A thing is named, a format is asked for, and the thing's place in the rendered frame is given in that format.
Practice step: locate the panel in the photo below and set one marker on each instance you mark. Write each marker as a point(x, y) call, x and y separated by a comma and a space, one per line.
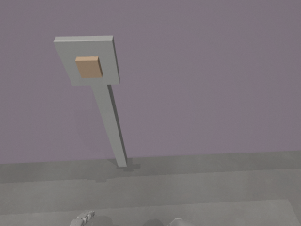
point(103, 47)

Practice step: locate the robot left hand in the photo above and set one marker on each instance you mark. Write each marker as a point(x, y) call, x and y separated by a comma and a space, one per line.
point(83, 219)

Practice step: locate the button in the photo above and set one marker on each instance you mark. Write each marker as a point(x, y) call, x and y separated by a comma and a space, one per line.
point(89, 66)

